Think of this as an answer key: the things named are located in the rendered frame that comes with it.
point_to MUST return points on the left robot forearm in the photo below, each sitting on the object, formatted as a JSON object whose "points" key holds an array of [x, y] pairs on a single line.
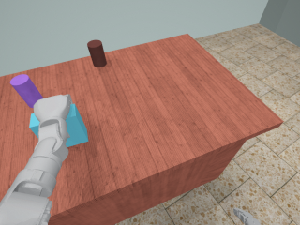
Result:
{"points": [[39, 175]]}

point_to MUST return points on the robot left upper arm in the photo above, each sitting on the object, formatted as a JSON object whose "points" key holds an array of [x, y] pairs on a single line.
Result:
{"points": [[26, 209]]}

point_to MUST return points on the sponge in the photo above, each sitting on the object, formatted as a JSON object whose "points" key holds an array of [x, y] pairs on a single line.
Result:
{"points": [[75, 127]]}

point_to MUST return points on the table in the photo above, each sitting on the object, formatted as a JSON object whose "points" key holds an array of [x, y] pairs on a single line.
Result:
{"points": [[162, 118]]}

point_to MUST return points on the robot left hand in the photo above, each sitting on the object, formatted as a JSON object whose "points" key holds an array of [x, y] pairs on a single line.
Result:
{"points": [[55, 106]]}

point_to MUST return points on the robot right hand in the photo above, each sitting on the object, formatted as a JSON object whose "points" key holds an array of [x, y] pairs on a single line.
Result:
{"points": [[245, 217]]}

